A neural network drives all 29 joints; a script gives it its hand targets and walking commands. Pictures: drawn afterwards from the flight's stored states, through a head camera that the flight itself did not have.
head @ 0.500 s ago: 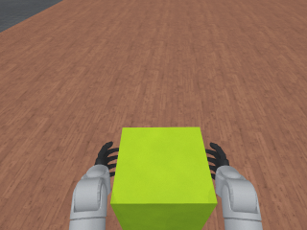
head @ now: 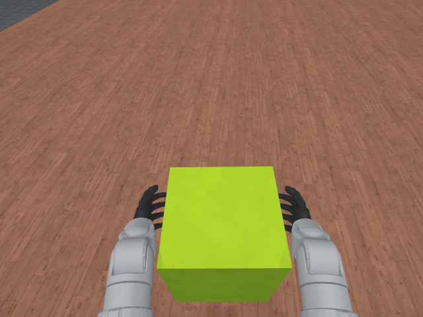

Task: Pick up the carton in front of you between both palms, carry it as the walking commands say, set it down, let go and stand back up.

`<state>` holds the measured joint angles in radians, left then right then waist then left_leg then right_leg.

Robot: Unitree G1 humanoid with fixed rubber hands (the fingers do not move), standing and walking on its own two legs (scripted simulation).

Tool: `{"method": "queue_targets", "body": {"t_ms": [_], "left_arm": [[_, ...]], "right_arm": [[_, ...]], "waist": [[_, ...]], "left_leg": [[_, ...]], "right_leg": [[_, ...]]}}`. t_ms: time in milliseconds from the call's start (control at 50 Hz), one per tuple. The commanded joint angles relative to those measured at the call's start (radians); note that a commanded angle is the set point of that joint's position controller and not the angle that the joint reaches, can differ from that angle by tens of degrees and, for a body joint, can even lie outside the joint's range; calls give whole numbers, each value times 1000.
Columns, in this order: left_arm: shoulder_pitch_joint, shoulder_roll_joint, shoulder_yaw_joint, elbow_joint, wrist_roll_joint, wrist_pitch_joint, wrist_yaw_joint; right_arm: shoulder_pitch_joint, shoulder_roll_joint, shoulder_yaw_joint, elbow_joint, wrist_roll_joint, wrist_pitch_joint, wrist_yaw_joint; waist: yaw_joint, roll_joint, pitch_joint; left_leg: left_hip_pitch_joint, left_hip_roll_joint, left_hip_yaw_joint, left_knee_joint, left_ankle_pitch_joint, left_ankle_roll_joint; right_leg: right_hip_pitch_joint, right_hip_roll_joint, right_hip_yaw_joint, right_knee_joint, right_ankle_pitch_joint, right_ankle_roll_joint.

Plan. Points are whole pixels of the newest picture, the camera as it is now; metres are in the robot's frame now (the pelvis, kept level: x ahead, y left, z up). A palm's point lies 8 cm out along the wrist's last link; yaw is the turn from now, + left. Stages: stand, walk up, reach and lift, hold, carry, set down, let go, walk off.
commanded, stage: carry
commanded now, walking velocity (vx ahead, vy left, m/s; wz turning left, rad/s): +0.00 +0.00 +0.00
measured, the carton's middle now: (221, 238) +0.31 +0.00 -0.04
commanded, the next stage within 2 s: hold in 0.08 s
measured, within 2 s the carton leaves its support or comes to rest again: neither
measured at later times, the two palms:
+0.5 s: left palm (142, 234) +0.27 +0.15 +0.04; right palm (304, 239) +0.26 -0.15 +0.04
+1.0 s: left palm (162, 256) +0.33 +0.15 -0.17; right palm (275, 252) +0.34 -0.15 -0.18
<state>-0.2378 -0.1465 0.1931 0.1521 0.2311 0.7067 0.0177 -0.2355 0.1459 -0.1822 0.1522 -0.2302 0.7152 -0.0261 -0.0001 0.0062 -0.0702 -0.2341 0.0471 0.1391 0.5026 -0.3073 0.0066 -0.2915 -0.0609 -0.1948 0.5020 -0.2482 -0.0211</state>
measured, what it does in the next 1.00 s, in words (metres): lowers itself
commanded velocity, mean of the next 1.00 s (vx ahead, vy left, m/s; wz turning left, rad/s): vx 0.00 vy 0.00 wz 0.00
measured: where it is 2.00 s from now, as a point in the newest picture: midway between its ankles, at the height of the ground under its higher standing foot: outside the picture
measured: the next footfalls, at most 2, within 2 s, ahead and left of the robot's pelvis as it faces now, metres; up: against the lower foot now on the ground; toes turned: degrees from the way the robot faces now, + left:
none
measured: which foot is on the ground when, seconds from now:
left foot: down 0.00-1.00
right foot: down 0.00-1.00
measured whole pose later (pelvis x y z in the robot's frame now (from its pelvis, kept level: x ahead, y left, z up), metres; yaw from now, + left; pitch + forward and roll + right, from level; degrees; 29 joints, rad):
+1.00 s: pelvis -0.10 +0.00 -0.09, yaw +0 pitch +25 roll +1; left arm -0.78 -0.15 0.50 0.47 0.26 0.23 0.03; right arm -0.83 0.05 -0.42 0.55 -0.31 0.25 0.03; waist 0.02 0.02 0.19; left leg -1.11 -0.03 -0.01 1.05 -0.36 -0.01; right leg -1.17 0.01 0.02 1.03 -0.28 -0.01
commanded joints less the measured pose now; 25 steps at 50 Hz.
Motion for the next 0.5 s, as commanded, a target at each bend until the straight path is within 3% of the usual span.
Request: {"method": "queue_targets", "body": {"t_ms": [0,60,80,100,120,140,200,220,240,300,320,420,480], "left_arm": [[-410,-853,-557,-31,-222,-3,-213],[-429,-858,-556,-32,-225,-4,-215],[-320,-893,-529,-54,-228,-3,-215],[-356,-864,-529,-82,-214,-19,-211],[-330,-853,-521,-77,-196,-19,-205],[-383,-842,-521,-74,-195,-24,-211],[-370,-843,-508,-58,-198,-37,-213],[-382,-848,-502,-43,-196,-37,-215],[-408,-843,-513,-35,-196,-36,-223],[-422,-870,-493,-9,-192,-36,-227],[-455,-864,-471,17,-182,-39,-226],[-739,-884,-294,249,-89,-79,-232],[-900,-861,-147,393,-10,-128,-222]], "right_arm": [[-434,852,557,-51,228,-12,216],[-450,856,555,-49,228,-12,217],[-338,872,553,-72,234,-7,217],[-359,853,541,-104,217,-25,209],[-357,831,534,-102,215,-28,208],[-379,848,520,-83,201,-29,204],[-386,844,522,-86,201,-40,203],[-410,845,534,-86,207,-40,206],[-423,864,529,-72,202,-36,208],[-440,872,522,-50,200,-34,218],[-479,866,505,-28,193,-37,220],[-769,837,321,211,106,-80,254],[-933,803,158,370,29,-129,271]], "waist": [[0,-4,-283],[0,-3,-266],[0,24,-167],[4,7,-238],[9,45,-240],[-3,-25,-225],[-4,-20,-201],[9,20,-228],[-2,-38,-210],[5,-23,-195],[9,-16,-181],[10,24,-23],[8,42,18]], "left_leg": [[58,118,-95,-51,318,10],[47,117,-97,-58,295,10],[123,-123,-237,-113,604,17],[105,-110,-263,-122,678,6],[100,-116,-250,-145,593,7],[120,-118,-249,-150,510,14],[177,-134,-247,-147,559,2],[130,-135,-242,-173,460,0],[128,-131,-242,-175,398,6],[146,-137,-245,-167,424,4],[134,-135,-245,-169,385,7],[-12,-108,-229,-167,-34,26],[-69,-98,-232,-142,-174,35]], "right_leg": [[153,-117,114,-35,323,0],[143,-116,116,-42,303,-1],[350,126,275,-73,642,1],[436,123,297,-74,731,-1],[481,108,304,-79,726,4],[454,125,288,-108,548,5],[435,128,294,-110,641,23],[499,129,294,-114,554,18],[474,136,282,-137,436,20],[444,136,288,-131,478,23],[437,136,285,-127,430,21],[309,133,256,-102,-13,-8],[267,140,237,-50,-97,-16]]}}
